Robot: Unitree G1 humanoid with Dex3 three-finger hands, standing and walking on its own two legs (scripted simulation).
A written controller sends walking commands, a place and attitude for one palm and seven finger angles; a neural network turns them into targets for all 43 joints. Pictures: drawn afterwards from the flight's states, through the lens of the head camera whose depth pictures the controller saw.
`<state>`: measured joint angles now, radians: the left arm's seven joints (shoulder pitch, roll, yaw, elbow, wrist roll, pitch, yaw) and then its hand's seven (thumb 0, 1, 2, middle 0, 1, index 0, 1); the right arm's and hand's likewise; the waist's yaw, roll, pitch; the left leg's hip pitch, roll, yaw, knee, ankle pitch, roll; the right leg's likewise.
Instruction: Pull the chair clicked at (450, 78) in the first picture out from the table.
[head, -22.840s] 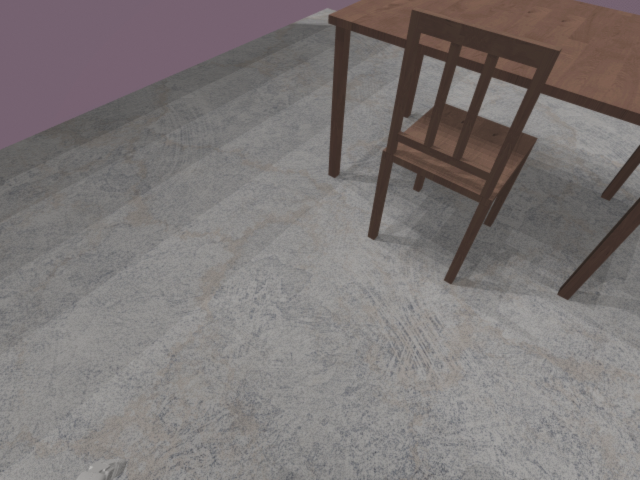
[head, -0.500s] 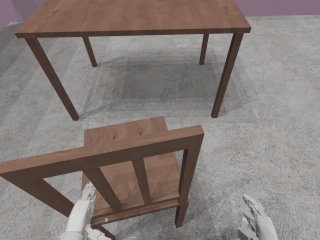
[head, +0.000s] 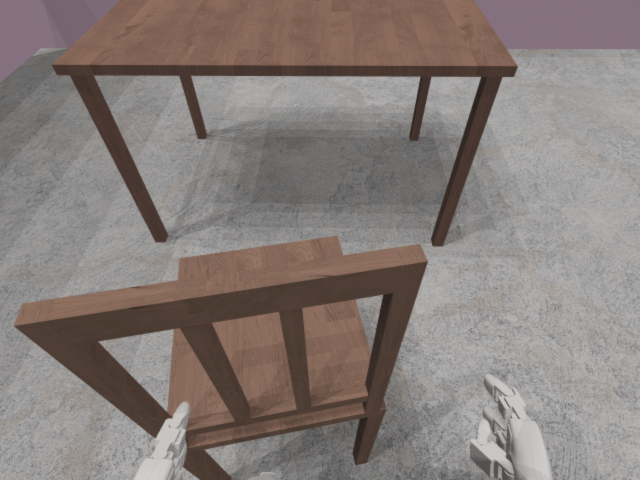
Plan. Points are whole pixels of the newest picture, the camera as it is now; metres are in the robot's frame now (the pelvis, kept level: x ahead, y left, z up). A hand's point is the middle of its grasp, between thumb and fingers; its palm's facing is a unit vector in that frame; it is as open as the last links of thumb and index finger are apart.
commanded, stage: draw the hand back to the body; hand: left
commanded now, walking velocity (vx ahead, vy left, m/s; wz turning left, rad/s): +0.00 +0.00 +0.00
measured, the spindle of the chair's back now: (223, 376) +0.26 +0.14 -0.02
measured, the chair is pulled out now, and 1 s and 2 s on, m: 0.59 0.59 0.58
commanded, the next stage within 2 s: step back with the hand held close in 1.68 s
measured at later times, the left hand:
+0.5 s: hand (157, 479) +0.13 +0.16 +0.07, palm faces +0.00 -1.00 -0.07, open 17.5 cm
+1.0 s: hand (97, 438) +0.15 +0.21 +0.10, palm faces +0.13 -0.90 -0.41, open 13.4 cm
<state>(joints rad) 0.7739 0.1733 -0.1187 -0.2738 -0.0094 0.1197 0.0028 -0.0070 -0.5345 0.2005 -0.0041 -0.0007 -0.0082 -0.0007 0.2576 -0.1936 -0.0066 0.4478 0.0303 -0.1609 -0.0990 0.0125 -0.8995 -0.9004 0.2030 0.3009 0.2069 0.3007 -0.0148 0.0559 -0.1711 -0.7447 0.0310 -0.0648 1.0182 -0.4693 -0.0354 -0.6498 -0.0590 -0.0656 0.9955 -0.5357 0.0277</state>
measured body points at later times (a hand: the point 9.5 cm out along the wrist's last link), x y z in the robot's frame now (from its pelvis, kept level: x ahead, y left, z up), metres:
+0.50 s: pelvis -0.02 +0.00 -0.02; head +0.00 -0.01 +0.43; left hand +0.13 +0.21 +0.07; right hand +0.17 -0.22 -0.08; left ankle +0.02 +0.14 -0.67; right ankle -0.02 -0.14 -0.67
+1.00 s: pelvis +0.01 +0.00 +0.05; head +0.00 -0.02 +0.50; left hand +0.14 +0.25 +0.13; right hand +0.20 -0.22 -0.02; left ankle +0.02 +0.14 -0.68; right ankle -0.02 -0.14 -0.68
